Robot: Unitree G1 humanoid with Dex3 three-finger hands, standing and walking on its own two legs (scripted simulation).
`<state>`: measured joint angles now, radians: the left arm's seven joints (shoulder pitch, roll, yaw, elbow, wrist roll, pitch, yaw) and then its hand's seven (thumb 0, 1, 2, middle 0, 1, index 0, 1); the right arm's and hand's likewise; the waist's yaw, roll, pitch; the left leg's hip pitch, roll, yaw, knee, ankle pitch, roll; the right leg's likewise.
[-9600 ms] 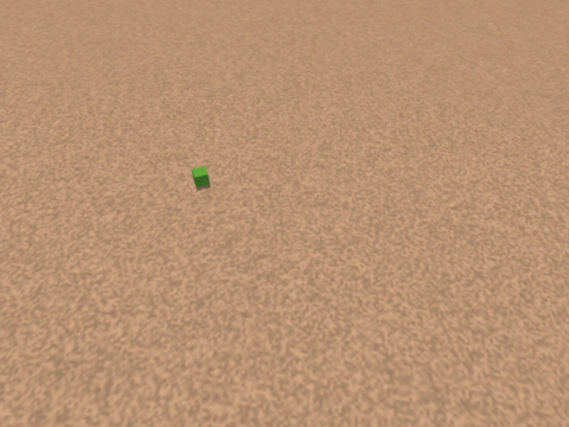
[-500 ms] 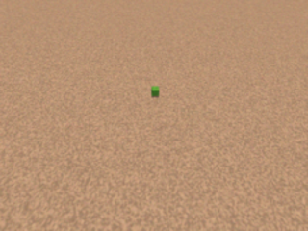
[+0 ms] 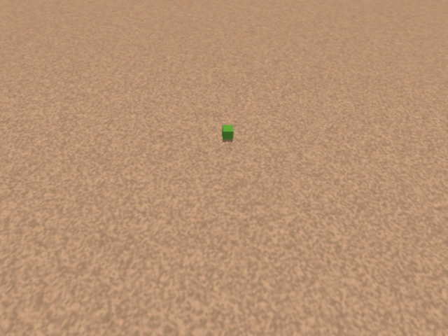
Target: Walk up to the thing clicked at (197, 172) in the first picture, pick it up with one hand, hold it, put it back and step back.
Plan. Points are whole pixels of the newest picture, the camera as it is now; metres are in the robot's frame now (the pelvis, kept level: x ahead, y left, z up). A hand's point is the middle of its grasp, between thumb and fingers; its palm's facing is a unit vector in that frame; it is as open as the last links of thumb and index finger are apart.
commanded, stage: stand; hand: left
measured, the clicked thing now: (227, 132) +1.49 -0.05 -0.75
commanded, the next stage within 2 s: walk up in 0.78 s
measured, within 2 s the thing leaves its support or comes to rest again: neither
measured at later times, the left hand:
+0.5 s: hand out of the picture +0.07 +0.25 -0.16, palm faces -0.03 -0.94 -0.35, open 7.4 cm
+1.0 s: hand out of the picture +0.10 +0.30 -0.16, palm faces -0.25 -0.88 -0.39, open 7.4 cm
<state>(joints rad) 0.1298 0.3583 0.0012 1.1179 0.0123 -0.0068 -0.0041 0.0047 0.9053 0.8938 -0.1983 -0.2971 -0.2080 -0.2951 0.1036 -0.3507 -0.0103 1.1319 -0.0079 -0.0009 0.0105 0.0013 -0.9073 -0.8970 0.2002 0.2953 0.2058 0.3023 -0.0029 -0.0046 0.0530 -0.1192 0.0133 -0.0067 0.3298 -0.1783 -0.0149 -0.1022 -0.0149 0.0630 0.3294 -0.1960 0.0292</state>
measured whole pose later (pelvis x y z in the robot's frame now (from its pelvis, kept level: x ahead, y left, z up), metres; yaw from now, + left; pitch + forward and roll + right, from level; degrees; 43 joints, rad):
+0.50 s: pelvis +0.00 +0.00 +0.00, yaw +0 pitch -2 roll +0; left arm 0.13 0.36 0.00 1.11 0.01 -0.01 0.00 0.00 0.91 0.89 -0.20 -0.30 -0.21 -0.30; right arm 0.11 -0.35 -0.01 1.13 -0.01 0.00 0.01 0.00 -0.91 -0.90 0.20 0.30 0.21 0.30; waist -0.01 0.00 0.05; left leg -0.12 0.01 -0.01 0.33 -0.17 -0.02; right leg -0.10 -0.02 0.06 0.33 -0.19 0.03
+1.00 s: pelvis +0.02 +0.03 -0.01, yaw -12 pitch +1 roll +0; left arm 0.28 0.38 0.05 1.04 0.02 0.01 -0.02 0.01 0.90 0.89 -0.20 -0.30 -0.21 -0.30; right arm 0.15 -0.43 -0.10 0.87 -0.05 -0.02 0.09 0.00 -0.91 -0.90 0.20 0.30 0.21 0.30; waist -0.03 0.03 0.02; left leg -0.17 -0.02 0.00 0.50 -0.36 0.04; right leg -0.37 0.02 0.15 0.74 -0.43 0.02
